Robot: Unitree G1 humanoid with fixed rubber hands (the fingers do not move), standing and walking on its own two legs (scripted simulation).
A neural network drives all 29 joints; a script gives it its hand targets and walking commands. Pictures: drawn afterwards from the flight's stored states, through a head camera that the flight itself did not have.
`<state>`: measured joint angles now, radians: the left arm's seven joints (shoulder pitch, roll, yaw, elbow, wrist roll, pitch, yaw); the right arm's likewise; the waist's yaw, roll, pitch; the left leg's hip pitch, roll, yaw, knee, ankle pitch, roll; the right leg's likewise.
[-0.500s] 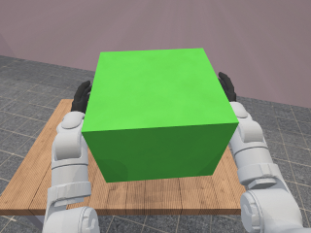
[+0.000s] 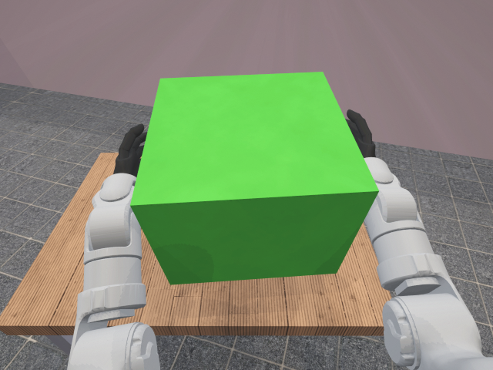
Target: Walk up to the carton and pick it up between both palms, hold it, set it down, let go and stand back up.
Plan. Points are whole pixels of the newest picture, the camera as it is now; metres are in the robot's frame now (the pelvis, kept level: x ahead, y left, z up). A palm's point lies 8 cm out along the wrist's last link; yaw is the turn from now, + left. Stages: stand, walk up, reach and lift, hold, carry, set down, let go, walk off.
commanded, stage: hold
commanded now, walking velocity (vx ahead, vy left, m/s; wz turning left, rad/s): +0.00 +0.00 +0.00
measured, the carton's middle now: (248, 175) +0.38 +0.00 +0.16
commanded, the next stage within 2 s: none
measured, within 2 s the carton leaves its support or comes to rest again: neither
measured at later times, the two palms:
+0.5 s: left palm (130, 177) +0.36 +0.18 +0.19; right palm (366, 164) +0.36 -0.19 +0.19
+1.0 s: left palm (127, 176) +0.36 +0.18 +0.18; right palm (363, 158) +0.36 -0.18 +0.20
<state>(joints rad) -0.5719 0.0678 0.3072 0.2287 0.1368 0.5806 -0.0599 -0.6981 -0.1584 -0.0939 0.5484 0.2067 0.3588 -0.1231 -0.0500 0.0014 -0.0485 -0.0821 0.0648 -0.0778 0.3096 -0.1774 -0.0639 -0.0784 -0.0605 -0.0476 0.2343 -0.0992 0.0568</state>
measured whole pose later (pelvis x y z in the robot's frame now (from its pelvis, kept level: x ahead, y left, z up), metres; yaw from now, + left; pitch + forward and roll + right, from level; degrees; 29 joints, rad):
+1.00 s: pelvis +0.01 +0.01 +0.00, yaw +0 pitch -6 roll -1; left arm -0.49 0.04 0.29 0.10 0.17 0.63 -0.07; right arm -0.63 -0.17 -0.07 0.46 0.25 0.38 -0.13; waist -0.07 -0.02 -0.05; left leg -0.02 0.06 -0.07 0.33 -0.21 -0.06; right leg -0.01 -0.06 -0.04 0.22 -0.11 0.06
